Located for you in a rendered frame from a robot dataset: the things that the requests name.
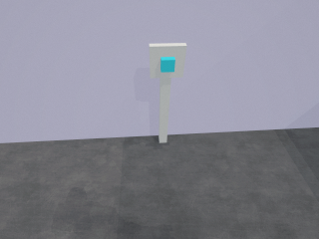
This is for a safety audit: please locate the panel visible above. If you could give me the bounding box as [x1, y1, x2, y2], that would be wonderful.
[149, 43, 187, 143]

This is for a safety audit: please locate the button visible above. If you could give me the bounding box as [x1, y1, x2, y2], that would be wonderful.
[160, 57, 175, 73]

